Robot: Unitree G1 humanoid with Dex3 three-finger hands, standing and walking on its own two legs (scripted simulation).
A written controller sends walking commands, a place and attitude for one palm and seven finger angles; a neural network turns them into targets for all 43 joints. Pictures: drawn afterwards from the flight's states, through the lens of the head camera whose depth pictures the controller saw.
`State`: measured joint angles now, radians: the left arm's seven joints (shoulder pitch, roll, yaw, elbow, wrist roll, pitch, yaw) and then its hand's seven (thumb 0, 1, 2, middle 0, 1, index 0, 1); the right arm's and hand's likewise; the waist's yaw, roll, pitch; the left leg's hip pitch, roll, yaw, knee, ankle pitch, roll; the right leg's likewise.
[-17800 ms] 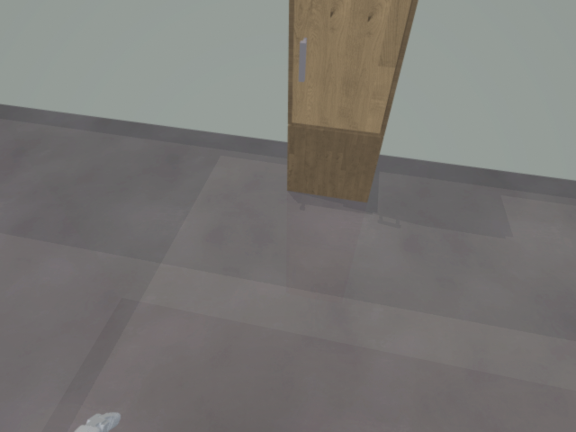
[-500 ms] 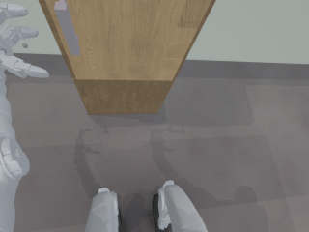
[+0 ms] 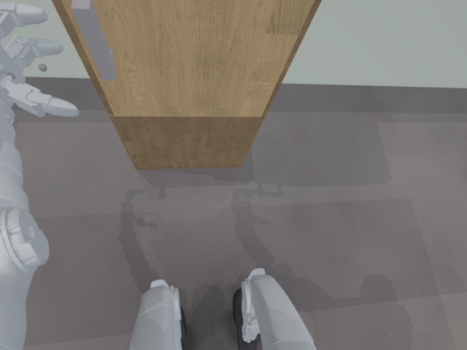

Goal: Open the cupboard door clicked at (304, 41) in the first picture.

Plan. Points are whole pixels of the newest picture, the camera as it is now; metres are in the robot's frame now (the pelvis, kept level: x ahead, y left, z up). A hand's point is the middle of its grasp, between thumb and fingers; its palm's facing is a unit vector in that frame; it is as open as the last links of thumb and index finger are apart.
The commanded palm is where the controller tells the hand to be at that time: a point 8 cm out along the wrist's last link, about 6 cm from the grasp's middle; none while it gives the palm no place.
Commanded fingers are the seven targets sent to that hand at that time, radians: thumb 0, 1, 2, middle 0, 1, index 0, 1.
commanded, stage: slide the fingers in behind the handle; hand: left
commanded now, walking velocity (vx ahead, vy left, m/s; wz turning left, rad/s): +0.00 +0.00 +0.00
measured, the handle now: (98, 34) +0.60 +0.17 +0.06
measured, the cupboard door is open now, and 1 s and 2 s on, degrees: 0 0 0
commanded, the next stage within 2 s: close the thumb around the handle in 1.56 s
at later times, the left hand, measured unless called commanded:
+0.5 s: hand (76, 67) +0.54 +0.20 +0.05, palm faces -0.01 -1.00 -0.03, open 14.0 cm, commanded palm +0.52 +0.23 +0.05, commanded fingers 0.00 -0.50 0.30 -0.30 -1.20 -0.30 -1.20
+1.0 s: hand (96, 70) +0.54 +0.17 +0.05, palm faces -0.01 -1.00 -0.01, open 14.0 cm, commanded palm +0.52 +0.20 +0.05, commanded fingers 0.00 -0.50 0.30 -0.30 -1.20 -0.30 -1.20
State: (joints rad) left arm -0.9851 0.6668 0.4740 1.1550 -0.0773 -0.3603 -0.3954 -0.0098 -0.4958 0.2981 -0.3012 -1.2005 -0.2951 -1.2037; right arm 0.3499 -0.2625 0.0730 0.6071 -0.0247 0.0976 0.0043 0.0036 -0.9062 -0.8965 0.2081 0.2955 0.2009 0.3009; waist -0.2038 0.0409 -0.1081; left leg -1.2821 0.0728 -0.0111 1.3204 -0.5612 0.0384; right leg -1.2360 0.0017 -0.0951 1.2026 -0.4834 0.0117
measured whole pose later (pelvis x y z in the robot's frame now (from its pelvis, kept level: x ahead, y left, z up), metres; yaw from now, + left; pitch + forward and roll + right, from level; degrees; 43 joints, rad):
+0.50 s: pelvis +0.00 -0.01 +0.00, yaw +0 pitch +29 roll -5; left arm -1.00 0.60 0.44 1.17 -0.05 -0.41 -0.30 -0.01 -0.50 0.30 -0.30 -1.20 -0.30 -1.20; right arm 0.34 -0.27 0.06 0.61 -0.03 0.08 0.01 0.00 -0.91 -0.90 0.21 0.30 0.20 0.30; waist -0.22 0.04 -0.11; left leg -1.29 0.07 -0.01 1.33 -0.56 0.03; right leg -1.25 0.00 -0.09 1.23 -0.49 0.00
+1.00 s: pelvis +0.00 -0.01 +0.00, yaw +0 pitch +29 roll -5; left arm -0.97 0.51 0.40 1.15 -0.05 -0.42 -0.23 -0.01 -0.50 0.30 -0.30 -1.20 -0.30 -1.20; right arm 0.35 -0.26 0.05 0.61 -0.04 0.08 0.03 0.00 -0.91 -0.90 0.21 0.30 0.20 0.30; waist -0.21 0.04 -0.12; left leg -1.26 0.07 0.00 1.31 -0.56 0.03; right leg -1.23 0.00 -0.08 1.21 -0.49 0.00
